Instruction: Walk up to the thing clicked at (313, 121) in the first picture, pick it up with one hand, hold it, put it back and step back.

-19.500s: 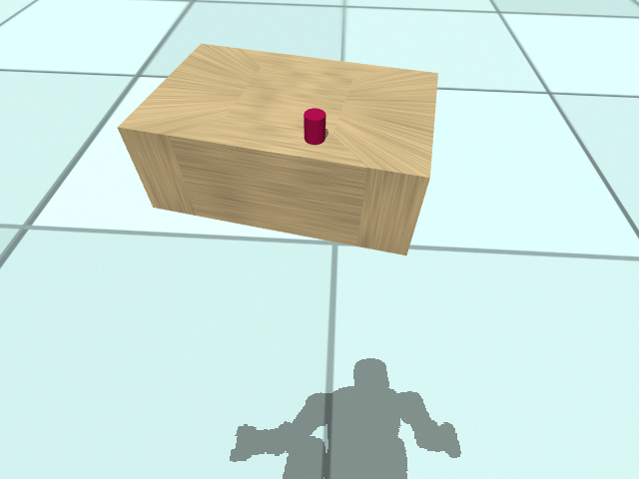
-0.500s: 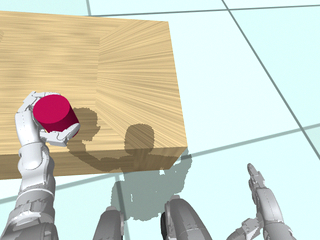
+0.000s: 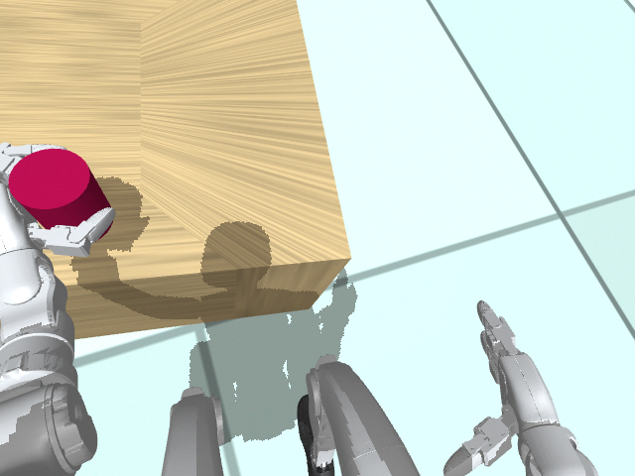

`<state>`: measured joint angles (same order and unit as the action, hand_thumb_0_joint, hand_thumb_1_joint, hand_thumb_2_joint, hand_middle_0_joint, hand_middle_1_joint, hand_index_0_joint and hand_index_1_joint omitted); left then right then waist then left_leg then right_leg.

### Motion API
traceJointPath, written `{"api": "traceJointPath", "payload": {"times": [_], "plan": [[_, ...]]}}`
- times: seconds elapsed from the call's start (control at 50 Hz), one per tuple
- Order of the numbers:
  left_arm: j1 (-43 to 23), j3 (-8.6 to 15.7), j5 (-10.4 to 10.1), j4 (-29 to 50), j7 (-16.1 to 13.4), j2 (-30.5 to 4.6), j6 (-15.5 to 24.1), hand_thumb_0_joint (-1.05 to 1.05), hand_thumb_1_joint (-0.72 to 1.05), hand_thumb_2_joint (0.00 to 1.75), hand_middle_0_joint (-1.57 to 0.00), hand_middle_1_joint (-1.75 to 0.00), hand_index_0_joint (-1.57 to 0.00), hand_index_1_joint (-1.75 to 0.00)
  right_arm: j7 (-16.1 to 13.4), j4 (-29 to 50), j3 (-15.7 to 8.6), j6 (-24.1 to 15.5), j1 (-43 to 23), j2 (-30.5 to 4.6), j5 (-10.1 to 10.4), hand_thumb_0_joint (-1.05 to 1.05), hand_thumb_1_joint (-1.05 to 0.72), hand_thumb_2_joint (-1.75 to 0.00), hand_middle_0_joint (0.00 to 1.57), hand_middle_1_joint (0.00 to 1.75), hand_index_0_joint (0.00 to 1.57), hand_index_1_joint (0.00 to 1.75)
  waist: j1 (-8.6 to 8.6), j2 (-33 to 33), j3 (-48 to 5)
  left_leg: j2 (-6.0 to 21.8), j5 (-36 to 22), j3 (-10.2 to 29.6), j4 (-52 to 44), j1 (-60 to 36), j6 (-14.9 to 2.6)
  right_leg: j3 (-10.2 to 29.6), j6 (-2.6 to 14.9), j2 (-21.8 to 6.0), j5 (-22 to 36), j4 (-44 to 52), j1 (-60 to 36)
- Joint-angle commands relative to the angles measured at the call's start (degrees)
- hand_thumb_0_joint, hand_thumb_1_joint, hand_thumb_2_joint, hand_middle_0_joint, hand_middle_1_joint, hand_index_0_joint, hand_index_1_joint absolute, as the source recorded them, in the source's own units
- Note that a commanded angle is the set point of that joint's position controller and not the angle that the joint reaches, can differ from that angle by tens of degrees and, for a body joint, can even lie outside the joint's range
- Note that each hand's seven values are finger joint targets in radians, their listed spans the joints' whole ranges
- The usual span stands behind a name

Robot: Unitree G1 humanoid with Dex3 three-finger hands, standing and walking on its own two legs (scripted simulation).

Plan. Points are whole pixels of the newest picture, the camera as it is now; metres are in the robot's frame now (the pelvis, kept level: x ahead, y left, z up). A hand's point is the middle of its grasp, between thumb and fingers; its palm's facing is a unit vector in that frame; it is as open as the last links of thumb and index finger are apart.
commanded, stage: crouch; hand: left
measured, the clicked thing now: (67, 200) +0.47 +0.22 -0.02
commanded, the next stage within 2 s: lower in 0.30 s
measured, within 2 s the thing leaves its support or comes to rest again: rests again in 1.46 s
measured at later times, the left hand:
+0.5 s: hand (73, 197) +0.49 +0.22 -0.06, palm faces +0.28 -0.96 -0.03, open 10.5 cm
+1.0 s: hand (86, 215) +0.50 +0.23 -0.12, palm faces +0.27 -0.96 -0.04, open 10.5 cm
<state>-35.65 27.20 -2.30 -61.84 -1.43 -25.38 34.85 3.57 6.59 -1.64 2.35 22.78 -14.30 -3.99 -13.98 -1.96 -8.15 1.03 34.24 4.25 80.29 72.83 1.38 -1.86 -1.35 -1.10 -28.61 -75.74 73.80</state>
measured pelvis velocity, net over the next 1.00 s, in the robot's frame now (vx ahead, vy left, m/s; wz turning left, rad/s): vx -0.01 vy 0.01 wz -0.03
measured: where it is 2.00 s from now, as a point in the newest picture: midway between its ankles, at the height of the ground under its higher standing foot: outside the picture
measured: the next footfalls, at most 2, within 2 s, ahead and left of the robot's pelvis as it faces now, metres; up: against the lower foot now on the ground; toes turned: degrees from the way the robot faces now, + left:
none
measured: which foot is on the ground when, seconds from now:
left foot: down 0.00-1.00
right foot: down 0.00-1.00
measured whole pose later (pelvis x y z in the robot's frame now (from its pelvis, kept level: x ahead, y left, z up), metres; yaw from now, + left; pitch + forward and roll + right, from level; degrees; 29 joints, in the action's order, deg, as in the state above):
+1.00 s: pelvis -0.01 +0.01 -0.05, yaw -2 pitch +33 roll -6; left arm -40.4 31.7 1.6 -67.7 -1.9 -34.4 36.8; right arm 5.4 16.2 -4.3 0.2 23.6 -17.3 -4.4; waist -21.3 -2.6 -9.8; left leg 1.1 37.1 6.4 92.9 89.0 1.3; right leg -3.3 -1.6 -0.6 -30.3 -86.1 88.8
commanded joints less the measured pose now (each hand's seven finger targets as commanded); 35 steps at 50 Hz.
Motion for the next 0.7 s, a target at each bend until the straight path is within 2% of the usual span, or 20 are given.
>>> {"api": "traceJointPath", "payload": {"times": [0.0, 0.02, 0.04, 0.06, 0.08, 0.1, 0.14, 0.18, 0.2, 0.22, 0.3, 0.36, 0.38, 0.42, 0.44, 0.48, 0.5, 0.54, 0.6, 0.68], "plan": [[-26.1, 1.4, -1.0, 13.2, 0.5, -15.6, 6.3, 0.0, 0.17, 1.28, -1.3, -1.42, -1.32, -1.42, -1.2, 11.0, -7.4, -3.2, 4.1, -10.5, 0.1, 0.0, 0.53, -0.06, 0.05, 0.05, 0.05, 0.05, -0.38, 16.4, -33.7, -1.2, -20.1, -1.5, -9.7, -19.6, -0.63, 0.4, 2.78, 1.3, 16.2, 6.6, -18.6], [-26.8, 1.4, -0.6, 13.9, 0.5, -16.7, 6.1, 0.0, 0.17, 1.27, -1.3, -1.42, -1.32, -1.42, -1.1, 10.9, -7.4, -3.2, 4.3, -10.3, 0.2, 0.0, 0.53, -0.06, 0.05, 0.05, 0.05, 0.05, -0.28, 16.7, -33.5, -1.3, -18.4, -1.6, -9.7, -19.0, -0.62, 0.6, 2.73, 1.4, 15.0, 6.6, -18.3], [-26.7, 0.7, -0.4, 12.7, 0.5, -15.5, 5.7, 0.0, 0.16, 1.28, -1.31, -1.42, -1.32, -1.42, -1.0, 10.4, -7.4, -3.2, 5.1, -9.9, 0.1, 0.0, 0.53, -0.06, 0.05, 0.05, 0.05, 0.05, -0.96, 16.9, -33.0, -1.3, -17.5, -1.7, -9.5, -18.4, -0.73, 0.8, 2.7, 1.3, 14.4, 6.8, -17.6], [-26.8, 0.7, -0.3, 11.3, 0.6, -15.2, 5.4, 0.0, 0.16, 1.28, -1.31, -1.43, -1.33, -1.43, -0.8, 10.1, -6.4, -3.2, 4.7, -9.4, 0.2, 0.0, 0.53, -0.05, 0.05, 0.05, 0.05, 0.05, -0.83, 17.3, -31.2, -1.2, -17.3, -1.3, -9.8, -18.3, -0.55, -0.1, 2.9, 1.6, 13.4, 6.3, -15.1], [-26.6, 0.5, -0.4, 11.3, 0.7, -14.9, 5.5, 0.0, 0.17, 1.28, -1.31, -1.43, -1.33, -1.43, -0.8, 10.5, -6.6, -3.3, 4.3, -9.6, 0.3, 0.0, 0.54, -0.05, 0.05, 0.05, 0.05, 0.05, -0.7, 17.1, -30.5, -1.2, -15.6, -1.1, -10.2, -18.0, -0.42, -0.4, 2.97, 1.7, 11.7, 6.3, -14.2], [-26.5, 1.2, -0.4, 11.7, 0.7, -16.3, 5.4, 0.0, 0.19, 1.3, -1.33, -1.44, -1.35, -1.45, -0.9, 11.7, -7.3, -3.4, 4.3, -10.1, 0.3, 0.0, 0.53, -0.05, 0.05, 0.05, 0.05, 0.05, -1.13, 17.4, -32.0, -1.2, -15.6, -1.4, -9.5, -17.6, -0.65, 0.0, 2.84, 1.5, 12.1, 6.3, -15.3], [-26.9, 1.2, -0.4, 11.3, 0.8, -16.5, 5.4, 0.0, 0.2, 1.29, -1.33, -1.44, -1.35, -1.44, -0.9, 11.9, -6.8, -3.5, 3.3, -9.9, 0.4, 0.0, 0.54, -0.05, 0.05, 0.05, 0.05, 0.05, -0.72, 17.0, -31.4, -1.2, -15.0, -1.1, -9.7, -16.9, -0.53, -0.3, 2.95, 1.7, 11.2, 5.9, -14.7], [-27.5, 2.3, -0.5, 11.9, 0.4, -18.2, 5.5, 0.0, 0.21, 1.3, -1.34, -1.45, -1.36, -1.45, -1.1, 12.7, -7.8, -4.0, 2.5, -10.8, 0.5, 0.0, 0.54, -0.05, 0.05, 0.05, 0.05, 0.05, -0.52, 16.7, -32.6, -1.3, -14.0, -1.2, -9.2, -15.9, -0.82, -0.1, 2.81, 1.7, 10.9, 5.6, -15.2], [-28.3, 2.1, -0.4, 11.2, 0.2, -17.7, 5.5, 0.0, 0.18, 1.3, -1.33, -1.44, -1.35, -1.45, -1.0, 12.8, -7.9, -4.1, 2.4, -10.6, 0.4, 0.0, 0.54, -0.05, 0.05, 0.05, 0.05, 0.05, -1.14, 15.8, -32.7, -1.3, -13.3, -1.4, -8.7, -14.2, -1.08, 0.3, 2.63, 1.6, 10.7, 5.6, -16.1], [-28.0, 3.4, -0.5, 12.0, -0.1, -19.3, 5.7, 0.0, 0.18, 1.28, -1.33, -1.43, -1.35, -1.43, -1.2, 13.9, -8.7, -4.2, 3.0, -11.6, 0.5, 0.0, 0.54, -0.05, 0.05, 0.05, 0.05, 0.05, -1.06, 15.2, -34.9, -1.3, -15.0, -1.4, -8.4, -14.5, -1.2, 0.4, 2.56, 1.6, 12.4, 5.5, -17.8], [-28.2, 4.1, -0.7, 13.4, -0.3, -20.3, 6.5, 0.0, 0.19, 1.29, -1.31, -1.42, -1.33, -1.43, -1.3, 15.2, -9.0, -4.4, 2.0, -11.9, 0.6, 0.0, 0.53, -0.06, 0.05, 0.05, 0.05, 0.05, -0.67, 16.9, -38.4, -1.4, -21.0, -1.1, -7.0, -17.0, -1.07, 0.1, 2.82, 1.8, 16.9, 3.5, -17.9], [-28.4, 4.1, 0.1, 12.8, -0.2, -20.3, 6.9, 0.0, 0.19, 1.3, -1.31, -1.43, -1.33, -1.43, -1.1, 13.4, -8.6, -4.0, 3.8, -11.2, 0.5, 0.0, 0.52, -0.06, 0.05, 0.05, 0.05, 0.05, -1.04, 18.7, -38.2, -1.3, -23.0, -1.1, -6.5, -17.0, -0.78, 0.0, 2.96, 1.8, 18.3, 2.5, -16.8], [-28.5, 4.4, 0.1, 13.5, -0.3, -20.9, 7.0, 0.0, 0.2, 1.29, -1.31, -1.42, -1.32, -1.42, -0.9, 14.2, -8.0, -4.1, 3.7, -10.9, 0.5, 0.0, 0.52, -0.06, 0.05, 0.05, 0.05, 0.05, -0.51, 18.7, -38.0, -1.3, -22.9, -0.9, -6.6, -17.6, -0.67, -0.2, 3.02, 1.9, 17.7, 2.3, -16.1], [-27.5, 3.5, 0.3, 11.3, -0.1, -19.1, 6.6, 0.0, 0.21, 1.29, -1.32, -1.44, -1.33, -1.45, -0.9, 13.6, -9.8, -3.9, 5.2, -12.1, 0.3, 0.0, 0.51, -0.06, 0.05, 0.05, 0.05, 0.05, -1.99, 19.2, -37.4, -1.0, -25.4, -0.8, -5.7, -18.5, -0.64, -0.5, 3.09, 2.0, 19.3, 2.1, -14.6], [-25.7, 4.3, 0.5, 9.2, -0.2, -19.2, 6.4, 0.0, 0.21, 1.3, -1.33, -1.45, -1.34, -1.45, -0.7, 12.1, -8.7, -3.7, 6.1, -11.1, 0.4, 0.0, 0.51, -0.06, 0.05, 0.05, 0.05, 0.05, -1.82, 18.5, -35.3, -1.2, -24.4, -1.0, -5.5, -16.5, -0.81, -0.4, 2.99, 2.0, 18.8, 2.1, -14.0], [-25.0, 2.5, 0.7, 6.3, 0.0, -16.2, 6.3, 0.0, 0.2, 1.3, -1.33, -1.46, -1.35, -1.46, -0.4, 13.6, -8.6, -4.1, 4.5, -11.5, 0.3, 0.0, 0.51, -0.06, 0.05, 0.05, 0.05, 0.05, -2.76, 17.2, -31.8, -0.9, -22.7, -0.4, -5.5, -15.2, -0.69, -1.1, 3.17, 2.3, 16.5, 1.9, -10.4], [-24.9, 3.0, 1.2, 6.5, 0.0, -17.4, 6.4, 0.0, 0.21, 1.3, -1.34, -1.46, -1.35, -1.46, -0.3, 12.7, -8.6, -4.2, 4.9, -11.3, 0.2, 0.0, 0.52, -0.06, 0.05, 0.05, 0.05, 0.05, -2.77, 18.0, -31.6, -1.0, -21.8, -0.5, -5.2, -14.6, -0.8, -1.0, 3.18, 2.2, 15.9, 1.8, -9.8], [-25.1, 2.4, 1.4, 6.3, 0.1, -17.4, 6.8, 0.0, 0.22, 1.33, -1.36, -1.49, -1.37, -1.49, 0.0, 13.6, -8.0, -4.3, 5.0, -10.8, 0.2, 0.0, 0.52, -0.06, 0.05, 0.05, 0.05, 0.05, -2.99, 17.6, -32.1, -0.9, -20.8, -0.4, -4.8, -14.0, -0.83, -1.1, 3.2, 2.3, 15.0, 1.3, -9.4], [-26.1, 2.8, 1.2, 8.0, 0.1, -18.4, 7.6, 0.0, 0.22, 1.33, -1.36, -1.49, -1.37, -1.5, 0.1, 13.4, -9.7, -4.7, 5.1, -12.2, 0.0, 0.0, 0.53, -0.06, 0.05, 0.05, 0.05, 0.05, -3.38, 19.2, -34.9, -0.9, -23.0, -0.4, -2.9, -14.7, -1.02, -1.0, 3.24, 2.3, 16.9, 0.1, -8.6], [-29.3, 4.4, 1.1, 11.3, -0.6, -21.9, 9.0, 0.0, 0.21, 1.34, -1.35, -1.5, -1.37, -1.5, 0.1, 17.0, -9.8, -5.3, 3.3, -12.7, 0.1, 0.0, 0.52, -0.06, 0.05, 0.05, 0.05, 0.05, -3.41, 20.1, -39.6, -1.2, -22.7, -0.4, -1.5, -13.5, -1.1, -0.5, 3.06, 2.2, 17.4, -1.5, -10.7]]}}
